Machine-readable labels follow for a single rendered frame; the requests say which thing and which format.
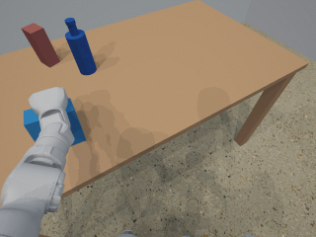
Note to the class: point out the table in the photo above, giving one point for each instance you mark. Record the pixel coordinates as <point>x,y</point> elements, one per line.
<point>158,76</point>

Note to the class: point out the robot left shin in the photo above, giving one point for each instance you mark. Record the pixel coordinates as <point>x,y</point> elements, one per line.
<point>127,232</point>

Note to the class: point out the left robot hand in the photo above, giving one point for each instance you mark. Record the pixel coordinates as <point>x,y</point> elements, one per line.
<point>52,97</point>

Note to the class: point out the robot left forearm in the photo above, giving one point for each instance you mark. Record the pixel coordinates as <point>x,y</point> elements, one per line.
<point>52,145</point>

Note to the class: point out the left robot upper arm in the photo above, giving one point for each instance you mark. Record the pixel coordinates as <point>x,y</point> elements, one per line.
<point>34,191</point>

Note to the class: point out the sponge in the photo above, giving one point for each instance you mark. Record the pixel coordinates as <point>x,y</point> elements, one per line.
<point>32,124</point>

